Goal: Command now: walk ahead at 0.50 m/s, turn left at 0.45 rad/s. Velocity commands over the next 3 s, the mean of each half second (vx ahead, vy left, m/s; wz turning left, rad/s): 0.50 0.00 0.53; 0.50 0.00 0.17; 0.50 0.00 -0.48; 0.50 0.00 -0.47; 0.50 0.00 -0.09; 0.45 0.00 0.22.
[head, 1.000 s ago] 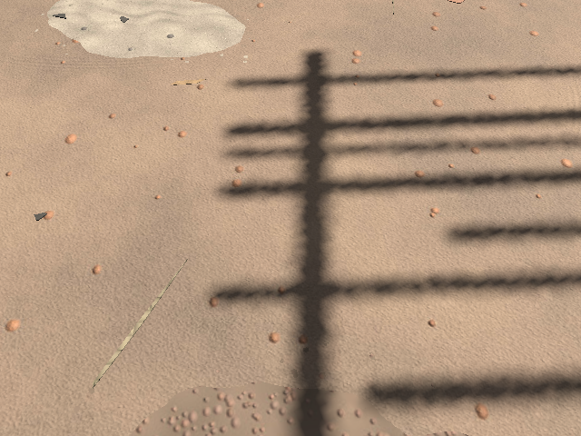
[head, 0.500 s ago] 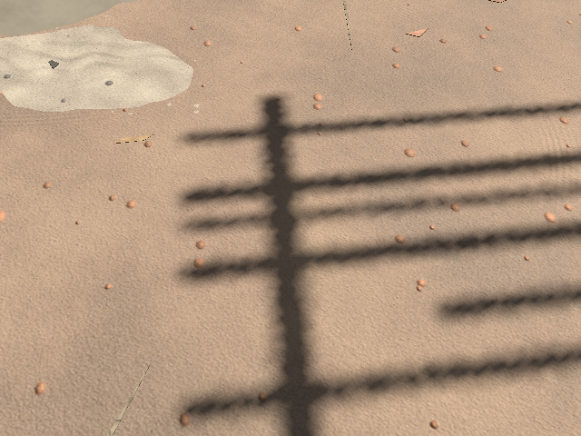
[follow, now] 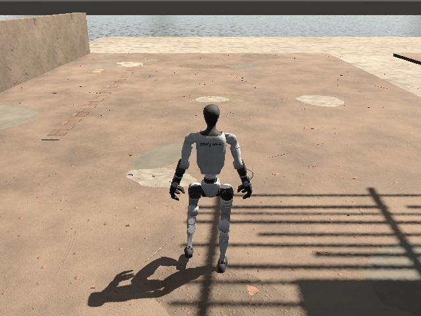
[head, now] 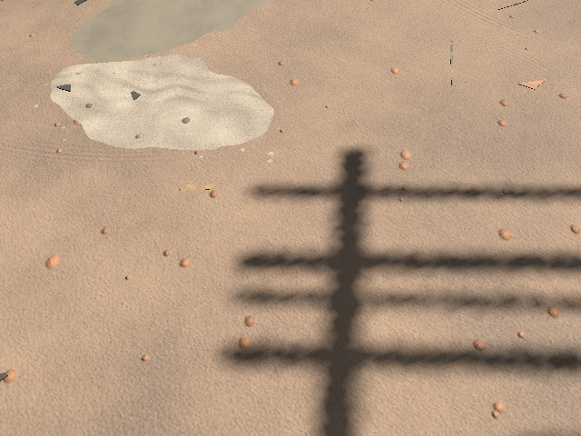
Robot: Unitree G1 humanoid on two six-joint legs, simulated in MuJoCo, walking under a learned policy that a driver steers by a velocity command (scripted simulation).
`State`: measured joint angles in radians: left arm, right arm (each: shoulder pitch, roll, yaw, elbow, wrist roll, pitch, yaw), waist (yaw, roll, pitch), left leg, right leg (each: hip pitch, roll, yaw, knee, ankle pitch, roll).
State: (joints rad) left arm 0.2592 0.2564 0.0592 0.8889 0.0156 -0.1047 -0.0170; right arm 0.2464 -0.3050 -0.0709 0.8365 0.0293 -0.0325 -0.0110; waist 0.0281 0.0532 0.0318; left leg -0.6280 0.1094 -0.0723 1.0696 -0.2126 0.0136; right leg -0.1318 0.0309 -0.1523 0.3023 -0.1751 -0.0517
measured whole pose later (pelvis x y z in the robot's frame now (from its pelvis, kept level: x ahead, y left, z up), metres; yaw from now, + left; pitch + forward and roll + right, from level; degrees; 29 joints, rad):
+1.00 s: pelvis +0.57 +0.11 +0.00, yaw +20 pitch +1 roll +0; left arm 0.31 0.27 0.05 0.82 -0.01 -0.08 -0.03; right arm 0.20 -0.28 -0.05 0.69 -0.01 -0.09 -0.01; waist 0.04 0.03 0.03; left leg -0.51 0.03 -0.06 1.01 -0.33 0.00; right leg -0.24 0.10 0.06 0.36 -0.15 -0.08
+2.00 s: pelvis +1.08 +0.15 +0.00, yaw -12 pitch +1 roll +0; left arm 0.29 0.27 0.05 0.70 0.00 -0.06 -0.03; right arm 0.18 -0.31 -0.05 0.75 0.00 -0.09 0.00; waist 0.02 0.03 0.04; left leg -0.61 0.12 -0.03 1.05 -0.26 -0.03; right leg -0.22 0.09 0.00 0.37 -0.17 -0.10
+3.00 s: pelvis +1.62 +0.05 +0.00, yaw -4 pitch +2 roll +0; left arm 0.21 0.26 0.05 0.80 0.02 -0.09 -0.02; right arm 0.25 -0.32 -0.06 0.80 0.02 -0.03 -0.02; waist 0.01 0.05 0.04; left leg -0.50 0.03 -0.05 1.07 -0.42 -0.02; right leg -0.28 0.00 -0.06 0.41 -0.15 -0.03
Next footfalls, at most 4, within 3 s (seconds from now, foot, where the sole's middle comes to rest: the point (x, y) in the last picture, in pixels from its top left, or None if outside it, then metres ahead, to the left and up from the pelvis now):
0.30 left None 0.32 0.16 -0.78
0.78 right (296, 368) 0.66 0.06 -0.78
1.28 left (191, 306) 0.83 0.34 -0.78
1.78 right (293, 224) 1.11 0.08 -0.78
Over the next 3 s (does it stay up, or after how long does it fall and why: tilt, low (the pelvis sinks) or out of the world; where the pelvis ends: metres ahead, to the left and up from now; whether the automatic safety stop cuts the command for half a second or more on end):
stays up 1.62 0.05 0.00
